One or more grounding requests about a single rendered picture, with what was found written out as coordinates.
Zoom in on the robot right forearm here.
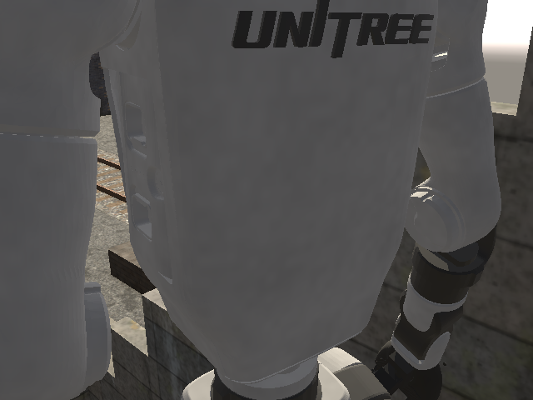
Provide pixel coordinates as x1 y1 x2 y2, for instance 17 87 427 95
391 224 497 370

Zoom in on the right robot upper arm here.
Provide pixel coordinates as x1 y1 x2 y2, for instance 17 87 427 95
405 0 501 253

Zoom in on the robot torso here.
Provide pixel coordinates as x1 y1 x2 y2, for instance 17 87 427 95
99 0 438 400

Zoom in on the robot right thigh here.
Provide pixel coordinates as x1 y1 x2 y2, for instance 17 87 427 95
317 347 391 400

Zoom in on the left robot upper arm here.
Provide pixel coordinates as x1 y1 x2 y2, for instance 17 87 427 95
0 0 140 400

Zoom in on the robot right hand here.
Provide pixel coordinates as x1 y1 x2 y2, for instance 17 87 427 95
371 340 446 400

